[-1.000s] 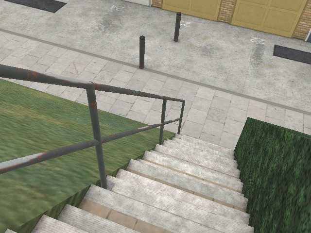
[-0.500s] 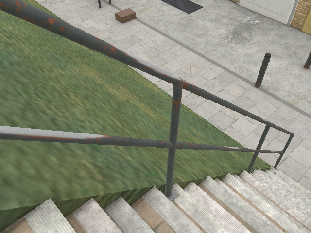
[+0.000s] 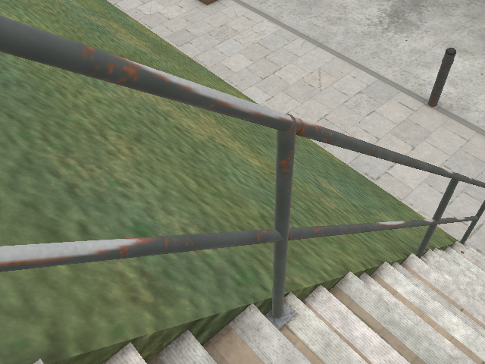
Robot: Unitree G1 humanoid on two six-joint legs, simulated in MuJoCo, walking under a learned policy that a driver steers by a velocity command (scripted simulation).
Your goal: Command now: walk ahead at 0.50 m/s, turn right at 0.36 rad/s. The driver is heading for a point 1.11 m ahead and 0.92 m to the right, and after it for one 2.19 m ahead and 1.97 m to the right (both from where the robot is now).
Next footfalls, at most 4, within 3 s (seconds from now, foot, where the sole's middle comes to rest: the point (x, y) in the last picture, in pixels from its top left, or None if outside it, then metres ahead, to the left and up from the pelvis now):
0.32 left None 0.37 0.08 -1.00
0.80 right None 0.42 -0.21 -1.21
1.32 left None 0.70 -0.24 -1.42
1.78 right None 0.62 -0.64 -1.65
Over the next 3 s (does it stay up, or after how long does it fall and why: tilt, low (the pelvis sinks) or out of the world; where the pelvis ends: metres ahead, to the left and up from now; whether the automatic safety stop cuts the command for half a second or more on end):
stays up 1.05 -0.91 -1.33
